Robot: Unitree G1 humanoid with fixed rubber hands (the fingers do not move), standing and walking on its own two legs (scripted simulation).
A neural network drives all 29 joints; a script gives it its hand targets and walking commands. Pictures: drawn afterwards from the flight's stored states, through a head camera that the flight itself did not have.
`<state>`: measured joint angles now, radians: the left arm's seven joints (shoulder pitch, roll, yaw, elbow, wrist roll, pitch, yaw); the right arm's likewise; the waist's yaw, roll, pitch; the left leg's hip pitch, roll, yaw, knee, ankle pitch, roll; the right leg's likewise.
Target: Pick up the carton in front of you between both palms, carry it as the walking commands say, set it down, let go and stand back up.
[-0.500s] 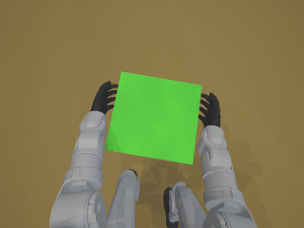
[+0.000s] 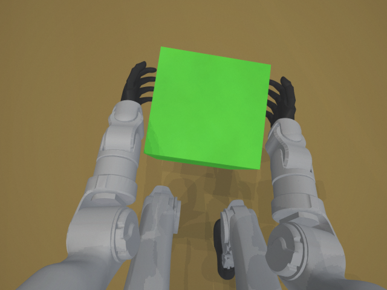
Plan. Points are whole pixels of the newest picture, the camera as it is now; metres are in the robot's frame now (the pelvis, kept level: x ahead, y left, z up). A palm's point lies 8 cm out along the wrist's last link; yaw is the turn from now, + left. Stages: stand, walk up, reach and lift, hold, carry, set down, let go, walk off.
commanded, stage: set down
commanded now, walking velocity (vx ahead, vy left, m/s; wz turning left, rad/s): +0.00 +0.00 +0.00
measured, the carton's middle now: (202, 121) +0.46 +0.04 -0.18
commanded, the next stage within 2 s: none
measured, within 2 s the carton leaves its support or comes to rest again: rests again in 1.04 s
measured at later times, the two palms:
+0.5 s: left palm (140, 113) +0.48 +0.20 -0.26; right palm (250, 127) +0.48 -0.10 -0.25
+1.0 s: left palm (142, 119) +0.48 +0.20 -0.31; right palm (245, 130) +0.49 -0.10 -0.30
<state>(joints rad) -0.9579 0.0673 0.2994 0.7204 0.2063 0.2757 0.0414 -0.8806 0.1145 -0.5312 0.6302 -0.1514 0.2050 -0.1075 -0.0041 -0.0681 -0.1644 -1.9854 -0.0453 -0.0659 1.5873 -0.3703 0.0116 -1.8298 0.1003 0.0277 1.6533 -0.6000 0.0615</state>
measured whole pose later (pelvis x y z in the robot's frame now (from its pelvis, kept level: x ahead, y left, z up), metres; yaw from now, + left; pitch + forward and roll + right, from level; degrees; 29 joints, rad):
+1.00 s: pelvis -0.03 -0.02 -0.15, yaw -3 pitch +40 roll -3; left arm -1.31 0.32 0.22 1.07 0.04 0.17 0.02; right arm -1.26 -0.02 -0.37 0.91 -0.03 0.15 -0.21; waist 0.07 -0.08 0.19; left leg -2.36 0.02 -0.06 2.07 -0.41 -0.01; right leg -2.23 0.21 0.02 2.17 -0.65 0.08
